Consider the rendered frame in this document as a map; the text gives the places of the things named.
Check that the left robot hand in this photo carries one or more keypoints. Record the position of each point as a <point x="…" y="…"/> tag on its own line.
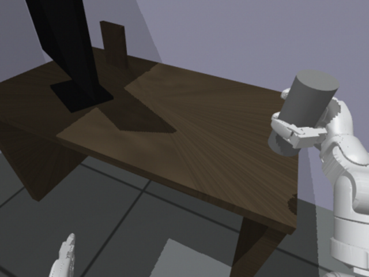
<point x="63" y="267"/>

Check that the right robot arm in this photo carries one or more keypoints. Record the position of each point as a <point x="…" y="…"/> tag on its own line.
<point x="345" y="162"/>

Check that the right robot hand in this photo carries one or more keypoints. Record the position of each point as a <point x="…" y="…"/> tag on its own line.
<point x="335" y="120"/>

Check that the desk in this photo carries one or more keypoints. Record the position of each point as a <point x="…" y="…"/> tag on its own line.
<point x="199" y="134"/>

